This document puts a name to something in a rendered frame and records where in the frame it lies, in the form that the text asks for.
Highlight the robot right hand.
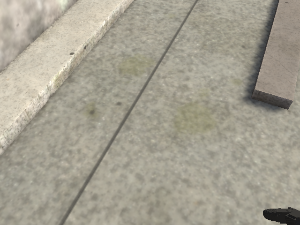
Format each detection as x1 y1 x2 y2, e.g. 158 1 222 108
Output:
262 207 300 225

